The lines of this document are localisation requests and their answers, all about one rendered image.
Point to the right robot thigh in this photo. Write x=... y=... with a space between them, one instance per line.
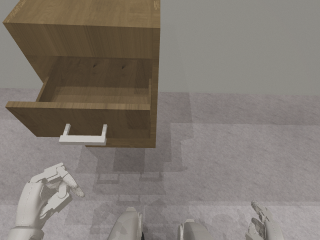
x=193 y=231

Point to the handle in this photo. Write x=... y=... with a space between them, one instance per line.
x=90 y=140

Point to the right robot shin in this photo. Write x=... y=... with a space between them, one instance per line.
x=189 y=220

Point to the robot left forearm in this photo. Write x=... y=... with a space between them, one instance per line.
x=25 y=233

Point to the robot right hand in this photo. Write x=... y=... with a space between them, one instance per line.
x=270 y=230

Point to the drawer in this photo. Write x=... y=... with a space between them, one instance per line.
x=88 y=93

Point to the robot left hand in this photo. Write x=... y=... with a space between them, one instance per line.
x=32 y=210

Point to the cabinet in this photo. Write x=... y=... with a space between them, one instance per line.
x=44 y=29

